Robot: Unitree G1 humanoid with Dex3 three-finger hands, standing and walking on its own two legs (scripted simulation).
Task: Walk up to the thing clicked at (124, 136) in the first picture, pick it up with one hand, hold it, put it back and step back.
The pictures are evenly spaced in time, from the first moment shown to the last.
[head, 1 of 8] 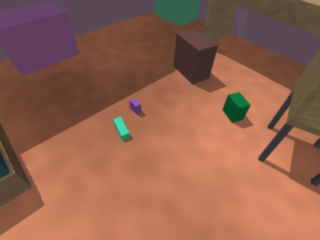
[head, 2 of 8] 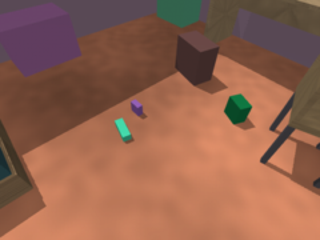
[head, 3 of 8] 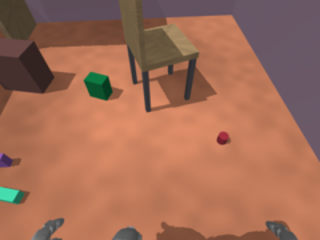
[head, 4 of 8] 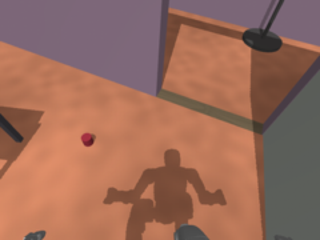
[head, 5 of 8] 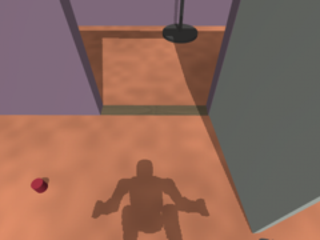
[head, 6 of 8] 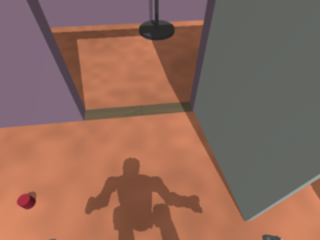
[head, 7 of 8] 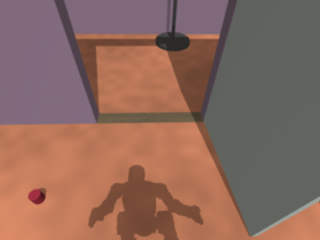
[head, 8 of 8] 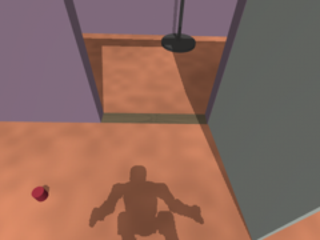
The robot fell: no
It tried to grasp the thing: no
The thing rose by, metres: 0.00
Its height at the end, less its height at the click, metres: +0.00
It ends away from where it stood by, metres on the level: 0.00
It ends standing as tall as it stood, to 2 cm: yes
